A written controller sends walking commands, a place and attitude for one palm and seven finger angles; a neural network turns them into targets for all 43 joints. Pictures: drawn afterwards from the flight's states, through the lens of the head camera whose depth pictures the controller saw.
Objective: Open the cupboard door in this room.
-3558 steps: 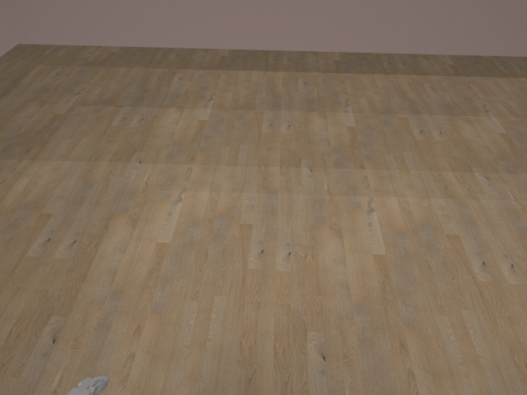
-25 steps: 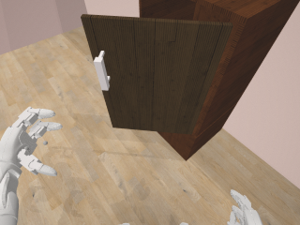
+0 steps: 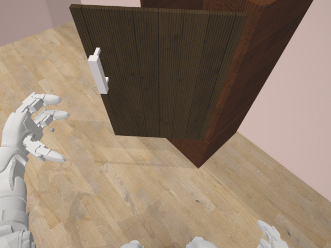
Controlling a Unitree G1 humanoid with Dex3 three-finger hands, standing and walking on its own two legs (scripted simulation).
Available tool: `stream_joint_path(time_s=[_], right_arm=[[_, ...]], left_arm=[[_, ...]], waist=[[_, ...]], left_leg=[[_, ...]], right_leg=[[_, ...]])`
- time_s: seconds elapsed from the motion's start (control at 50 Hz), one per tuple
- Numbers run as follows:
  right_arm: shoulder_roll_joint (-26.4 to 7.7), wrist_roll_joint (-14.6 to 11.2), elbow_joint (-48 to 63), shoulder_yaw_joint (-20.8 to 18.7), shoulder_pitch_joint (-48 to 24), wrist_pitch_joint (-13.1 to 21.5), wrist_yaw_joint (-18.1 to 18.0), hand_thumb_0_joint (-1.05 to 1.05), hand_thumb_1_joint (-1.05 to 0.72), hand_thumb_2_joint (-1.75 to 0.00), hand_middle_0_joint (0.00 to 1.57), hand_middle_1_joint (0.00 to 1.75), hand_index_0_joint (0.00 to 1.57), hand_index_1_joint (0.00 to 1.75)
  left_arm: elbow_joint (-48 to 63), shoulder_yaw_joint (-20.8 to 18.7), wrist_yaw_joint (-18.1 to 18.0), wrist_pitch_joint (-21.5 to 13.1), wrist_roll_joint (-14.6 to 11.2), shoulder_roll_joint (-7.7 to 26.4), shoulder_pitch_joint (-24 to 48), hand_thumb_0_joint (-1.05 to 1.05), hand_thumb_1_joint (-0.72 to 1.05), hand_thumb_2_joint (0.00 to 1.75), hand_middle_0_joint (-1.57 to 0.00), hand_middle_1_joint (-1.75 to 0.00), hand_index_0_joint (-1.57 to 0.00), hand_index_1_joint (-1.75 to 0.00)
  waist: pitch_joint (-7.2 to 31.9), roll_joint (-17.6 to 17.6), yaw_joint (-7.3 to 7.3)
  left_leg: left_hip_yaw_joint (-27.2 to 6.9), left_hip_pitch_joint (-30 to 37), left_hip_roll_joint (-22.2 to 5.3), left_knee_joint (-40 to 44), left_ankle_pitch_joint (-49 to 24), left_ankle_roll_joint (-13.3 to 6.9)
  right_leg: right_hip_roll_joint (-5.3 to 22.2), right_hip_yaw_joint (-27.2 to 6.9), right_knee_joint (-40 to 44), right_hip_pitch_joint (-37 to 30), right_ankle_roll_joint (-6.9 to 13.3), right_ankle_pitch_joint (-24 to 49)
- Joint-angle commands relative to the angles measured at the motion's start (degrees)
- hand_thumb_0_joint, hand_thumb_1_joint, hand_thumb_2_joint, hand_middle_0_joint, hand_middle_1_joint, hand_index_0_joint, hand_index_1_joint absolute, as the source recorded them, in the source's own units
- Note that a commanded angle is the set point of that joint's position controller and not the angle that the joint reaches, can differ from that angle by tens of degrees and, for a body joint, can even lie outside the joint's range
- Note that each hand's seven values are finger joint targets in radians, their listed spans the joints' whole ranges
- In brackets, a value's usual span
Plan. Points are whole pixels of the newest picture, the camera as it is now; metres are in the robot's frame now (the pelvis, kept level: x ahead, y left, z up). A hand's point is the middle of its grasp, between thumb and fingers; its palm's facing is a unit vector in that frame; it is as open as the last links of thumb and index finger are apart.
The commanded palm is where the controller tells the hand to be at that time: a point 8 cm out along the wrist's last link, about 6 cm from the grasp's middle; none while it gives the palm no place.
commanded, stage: move the hooked fingers beside the handle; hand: left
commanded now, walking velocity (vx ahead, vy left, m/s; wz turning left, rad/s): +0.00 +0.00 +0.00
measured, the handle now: (100, 71) +0.59 +0.21 +0.05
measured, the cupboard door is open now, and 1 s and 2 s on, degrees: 44 44 43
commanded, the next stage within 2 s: slide the fingers in behind the handle in 1.98 s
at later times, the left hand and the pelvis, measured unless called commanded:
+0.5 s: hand (60, 105) +0.44 +0.28 +0.07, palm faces -0.04 -1.00 +0.01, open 14.0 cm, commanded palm +0.42 +0.33 +0.07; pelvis +0.00 +0.02 -0.01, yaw -1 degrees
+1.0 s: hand (75, 83) +0.51 +0.26 +0.07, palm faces -0.05 -1.00 +0.00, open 14.0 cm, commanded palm +0.50 +0.30 +0.06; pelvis +0.00 +0.03 -0.02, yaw -2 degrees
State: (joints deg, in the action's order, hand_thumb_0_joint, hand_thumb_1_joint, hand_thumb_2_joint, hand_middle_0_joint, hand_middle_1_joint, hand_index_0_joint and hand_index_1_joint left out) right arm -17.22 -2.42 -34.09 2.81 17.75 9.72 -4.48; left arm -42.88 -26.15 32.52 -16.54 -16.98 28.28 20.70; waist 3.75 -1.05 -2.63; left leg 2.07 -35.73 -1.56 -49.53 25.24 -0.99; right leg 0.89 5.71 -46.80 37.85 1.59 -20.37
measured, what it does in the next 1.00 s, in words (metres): stands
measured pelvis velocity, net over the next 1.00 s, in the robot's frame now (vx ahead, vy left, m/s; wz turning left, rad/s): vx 0.00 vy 0.03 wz -0.03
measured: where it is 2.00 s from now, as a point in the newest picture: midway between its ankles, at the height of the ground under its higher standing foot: outside the picture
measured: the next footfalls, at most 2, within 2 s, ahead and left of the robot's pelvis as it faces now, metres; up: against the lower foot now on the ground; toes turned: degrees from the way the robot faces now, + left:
none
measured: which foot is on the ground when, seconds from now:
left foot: down 0.00-1.00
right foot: down 0.00-1.00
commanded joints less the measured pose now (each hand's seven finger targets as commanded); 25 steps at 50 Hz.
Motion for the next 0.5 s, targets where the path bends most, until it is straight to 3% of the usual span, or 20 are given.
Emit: stream_joint_path(time_s=[0.0,0.08,0.12,0.14,0.18,0.24,0.28,0.32,0.34,0.42,0.44,0.46,0.48], right_arm=[[-9.01,0.22,6.80,-3.76,2.67,1.34,-0.31,0.00,-0.90,-0.90,0.20,0.30,0.20,0.30],[-9.06,0.47,6.19,-3.99,4.41,0.14,-0.18,0.00,-0.90,-0.90,0.20,0.30,0.20,0.30],[-9.02,0.46,5.57,-4.05,5.21,-0.33,-0.28,0.00,-0.90,-0.90,0.20,0.30,0.20,0.30],[-9.25,0.45,5.11,-4.23,5.80,-0.72,-0.35,0.00,-0.90,-0.90,0.20,0.30,0.20,0.30],[-9.32,0.41,4.67,-4.24,6.13,-1.17,-0.38,0.00,-0.90,-0.90,0.20,0.30,0.20,0.30],[-9.60,0.57,4.09,-4.10,7.17,-2.24,-0.35,0.00,-0.90,-0.90,0.20,0.30,0.20,0.30],[-9.65,0.47,4.01,-4.06,7.43,-2.93,-0.13,0.00,-0.90,-0.90,0.20,0.30,0.20,0.30],[-9.79,0.76,3.99,-4.07,8.09,-3.48,-0.08,0.00,-0.90,-0.90,0.20,0.30,0.20,0.30],[-10.05,0.91,3.83,-4.20,8.78,-3.87,0.07,0.00,-0.90,-0.90,0.20,0.30,0.20,0.30],[-10.14,1.36,4.33,-4.09,9.80,-5.35,0.42,0.00,-0.90,-0.90,0.20,0.30,0.20,0.30],[-10.04,1.28,3.96,-3.98,9.98,-5.78,0.56,0.00,-0.90,-0.90,0.20,0.30,0.20,0.30],[-10.04,1.42,3.96,-4.12,10.19,-6.12,0.68,0.00,-0.90,-0.90,0.20,0.30,0.20,0.30],[-9.93,1.52,4.02,-4.03,10.17,-6.43,0.83,0.00,-0.90,-0.90,0.20,0.30,0.20,0.30]], left_arm=[[6.76,-5.97,-0.66,-3.35,-0.81,19.28,16.60,0.00,-0.50,0.30,-0.30,-1.20,-0.30,-1.20],[6.65,-6.26,-0.68,-5.74,0.18,21.41,23.11,0.00,-0.50,0.30,-0.30,-1.20,-0.30,-1.20],[6.51,-4.34,-0.06,-6.90,0.10,20.19,27.46,0.00,-0.50,0.30,-0.30,-1.20,-0.30,-1.20],[4.79,-5.67,0.09,-7.14,0.33,21.72,27.56,0.00,-0.50,0.30,-0.30,-1.20,-0.30,-1.20],[2.80,-4.53,0.47,-7.29,0.34,20.58,28.72,0.00,-0.50,0.30,-0.30,-1.20,-0.30,-1.20],[-0.26,-4.83,0.98,-6.37,1.10,22.14,30.73,0.00,-0.50,0.30,-0.30,-1.20,-0.30,-1.20],[-3.21,-2.60,0.74,-5.48,1.87,20.27,32.34,0.00,-0.50,0.30,-0.30,-1.20,-0.30,-1.20],[-4.14,-2.75,0.20,-5.47,2.28,21.08,35.57,0.00,-0.50,0.30,-0.30,-1.20,-0.30,-1.20],[-4.77,-4.72,-0.21,-5.57,2.58,23.34,35.59,0.00,-0.50,0.30,-0.30,-1.20,-0.30,-1.20],[-6.82,-7.09,-1.32,-6.98,3.32,26.50,37.07,0.00,-0.50,0.30,-0.30,-1.20,-0.30,-1.20],[-6.92,-6.21,-1.24,-7.38,3.86,26.20,39.42,0.00,-0.50,0.30,-0.30,-1.20,-0.30,-1.20],[-7.72,-6.83,-1.32,-7.57,4.32,26.84,38.88,0.00,-0.50,0.30,-0.30,-1.20,-0.30,-1.20],[-7.78,-5.82,-1.41,-7.75,4.56,25.94,39.98,0.00,-0.50,0.30,-0.30,-1.20,-0.30,-1.20]], waist=[[16.90,-1.37,0.73],[20.29,-3.35,-0.26],[20.75,-3.91,-1.56],[21.41,-4.27,-1.19],[21.35,-4.56,-1.75],[22.20,-5.72,-1.67],[19.47,-5.26,-2.58],[19.59,-5.32,-2.85],[21.45,-4.92,-2.39],[23.94,-3.48,-2.22],[24.25,-4.95,-2.95],[24.56,-6.07,-2.49],[24.06,-7.32,-2.95]], left_leg=[[-2.17,1.05,1.47,6.76,-16.02,-0.29],[-2.08,2.14,1.33,5.74,-17.36,-0.51],[-2.34,3.42,1.17,5.09,-18.48,-0.70],[-2.54,3.63,1.03,5.22,-18.55,-0.53],[-2.85,4.38,1.00,5.29,-18.08,-0.57],[-3.23,4.74,0.85,4.83,-21.13,-0.44],[-3.56,4.22,0.64,5.16,-19.78,-0.34],[-3.90,4.40,0.52,4.73,-20.64,-0.28],[-3.86,4.56,0.46,4.54,-21.24,-0.17],[-3.57,2.53,0.48,3.20,-23.16,-0.30],[-3.59,3.37,0.38,3.05,-24.04,-0.23],[-3.79,3.80,0.25,2.88,-24.11,-0.02],[-3.87,4.32,0.21,2.74,-24.69,0.06]], right_leg=[[-0.77,-5.65,4.87,-14.18,-0.29,13.99],[-1.21,-5.98,3.89,-13.95,-0.31,15.36],[-1.62,-5.74,3.39,-12.46,-0.17,16.25],[-1.73,-5.61,3.41,-12.29,-0.17,15.85],[-1.74,-5.19,3.59,-10.67,-0.18,14.79],[-1.87,-4.80,2.71,-9.91,0.06,16.83],[-1.88,-3.98,2.92,-6.80,-0.07,14.76],[-2.10,-3.70,2.26,-5.61,0.15,14.45],[-2.08,-3.89,2.23,-6.39,-0.01,14.95],[-2.33,-4.20,0.88,-8.25,0.04,17.64],[-2.37,-4.30,0.88,-7.38,-0.14,18.05],[-2.35,-4.18,0.65,-6.60,-0.09,17.19],[-2.35,-4.02,0.62,-5.41,-0.07,16.94]])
